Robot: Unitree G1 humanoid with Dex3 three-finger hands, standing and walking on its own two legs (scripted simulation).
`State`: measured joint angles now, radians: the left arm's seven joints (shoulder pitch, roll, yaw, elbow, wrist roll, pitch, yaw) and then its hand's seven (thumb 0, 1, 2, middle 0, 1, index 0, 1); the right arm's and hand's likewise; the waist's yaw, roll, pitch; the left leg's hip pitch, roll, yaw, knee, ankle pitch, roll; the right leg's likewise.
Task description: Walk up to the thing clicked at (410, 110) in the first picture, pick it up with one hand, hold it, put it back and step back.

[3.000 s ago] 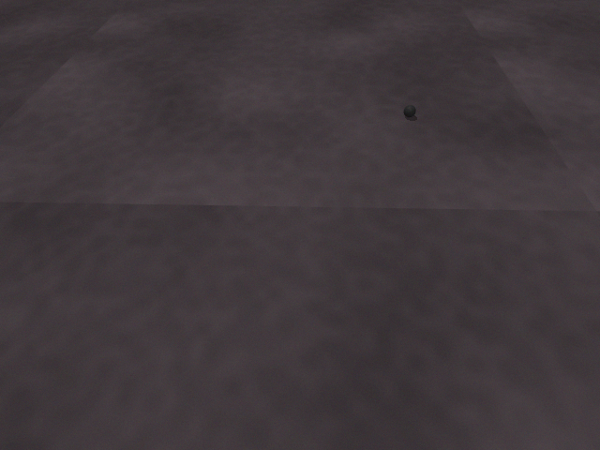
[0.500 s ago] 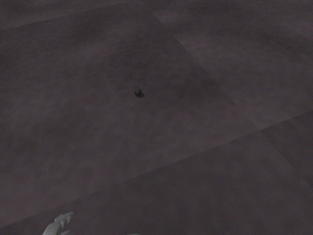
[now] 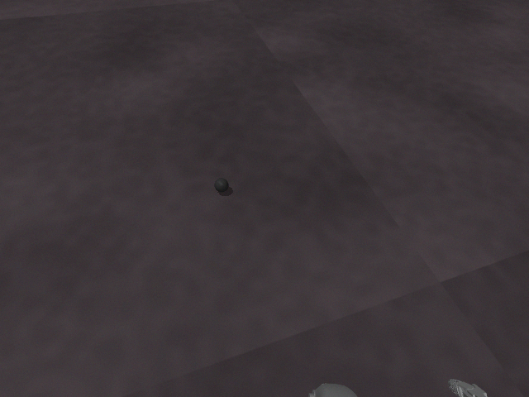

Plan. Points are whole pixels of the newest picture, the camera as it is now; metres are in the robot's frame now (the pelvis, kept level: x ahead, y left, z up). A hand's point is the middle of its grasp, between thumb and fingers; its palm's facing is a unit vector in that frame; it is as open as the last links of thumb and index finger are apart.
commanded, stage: walk up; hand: left
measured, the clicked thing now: (221, 185) +1.15 +0.25 -0.74
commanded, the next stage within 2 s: none
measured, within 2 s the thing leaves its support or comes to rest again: neither
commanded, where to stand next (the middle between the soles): +0.81 +0.03 m, yaw +0 degrees
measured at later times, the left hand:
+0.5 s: hand (151, 306) +0.29 +0.24 -0.12, palm faces +0.01 -0.92 -0.39, open 7.4 cm
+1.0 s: hand (148, 230) +0.47 +0.30 -0.14, palm faces -0.05 -0.94 -0.34, open 7.4 cm
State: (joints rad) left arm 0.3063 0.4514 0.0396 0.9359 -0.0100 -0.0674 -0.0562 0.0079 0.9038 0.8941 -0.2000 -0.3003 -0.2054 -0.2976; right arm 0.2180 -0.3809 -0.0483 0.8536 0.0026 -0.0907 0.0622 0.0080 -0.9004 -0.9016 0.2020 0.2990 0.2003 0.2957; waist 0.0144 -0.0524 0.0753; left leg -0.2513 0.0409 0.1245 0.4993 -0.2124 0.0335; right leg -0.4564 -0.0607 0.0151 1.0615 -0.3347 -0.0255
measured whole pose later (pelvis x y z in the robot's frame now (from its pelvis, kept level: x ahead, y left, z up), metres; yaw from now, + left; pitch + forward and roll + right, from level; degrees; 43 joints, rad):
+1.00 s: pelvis +0.41 +0.02 +0.00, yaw +1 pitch -3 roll +1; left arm 0.26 0.43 0.05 0.94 0.01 -0.04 -0.07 0.01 0.90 0.89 -0.20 -0.30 -0.21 -0.30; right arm 0.32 -0.41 -0.05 0.87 -0.01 -0.08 0.06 0.01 -0.90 -0.90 0.20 0.30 0.20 0.30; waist -0.02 -0.03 0.08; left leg -0.15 0.01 0.13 0.45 -0.27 0.04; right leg -0.51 -0.11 -0.02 0.78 -0.23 0.00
